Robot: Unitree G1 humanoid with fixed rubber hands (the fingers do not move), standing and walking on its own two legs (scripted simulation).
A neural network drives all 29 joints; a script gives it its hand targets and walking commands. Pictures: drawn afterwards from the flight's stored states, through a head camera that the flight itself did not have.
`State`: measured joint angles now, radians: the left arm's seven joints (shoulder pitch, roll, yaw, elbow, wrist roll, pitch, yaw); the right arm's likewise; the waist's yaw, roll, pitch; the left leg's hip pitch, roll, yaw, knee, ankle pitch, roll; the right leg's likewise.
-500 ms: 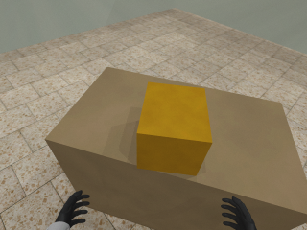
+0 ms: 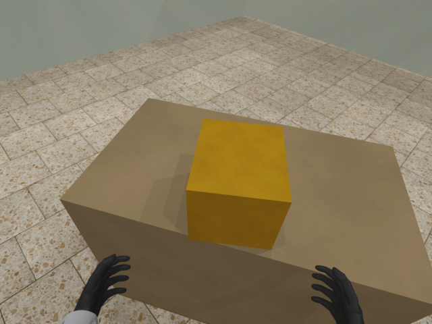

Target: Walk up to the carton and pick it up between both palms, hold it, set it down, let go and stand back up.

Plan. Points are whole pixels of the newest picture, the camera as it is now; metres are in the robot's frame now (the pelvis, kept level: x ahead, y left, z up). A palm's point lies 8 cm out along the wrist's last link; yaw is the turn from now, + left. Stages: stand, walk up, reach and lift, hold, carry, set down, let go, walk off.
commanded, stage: reach and lift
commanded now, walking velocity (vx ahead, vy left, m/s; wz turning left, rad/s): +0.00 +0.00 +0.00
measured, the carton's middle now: (236, 182) +0.44 -0.02 +0.01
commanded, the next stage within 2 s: none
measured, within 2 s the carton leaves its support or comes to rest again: neither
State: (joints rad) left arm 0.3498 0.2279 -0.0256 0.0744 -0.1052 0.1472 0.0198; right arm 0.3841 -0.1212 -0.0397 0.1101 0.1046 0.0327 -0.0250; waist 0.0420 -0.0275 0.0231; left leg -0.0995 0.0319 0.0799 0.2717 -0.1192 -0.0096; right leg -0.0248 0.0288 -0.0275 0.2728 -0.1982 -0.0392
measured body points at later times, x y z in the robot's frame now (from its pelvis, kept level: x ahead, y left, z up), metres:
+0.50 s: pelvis +0.03 +0.00 +0.00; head +0.02 +0.01 +0.45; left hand +0.24 +0.20 +0.03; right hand +0.24 -0.21 +0.03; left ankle +0.02 +0.13 -0.75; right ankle -0.03 -0.09 -0.75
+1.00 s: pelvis +0.01 +0.00 +0.00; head +0.01 +0.01 +0.45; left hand +0.32 +0.18 +0.08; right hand +0.30 -0.21 +0.08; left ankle +0.02 +0.13 -0.75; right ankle -0.03 -0.09 -0.75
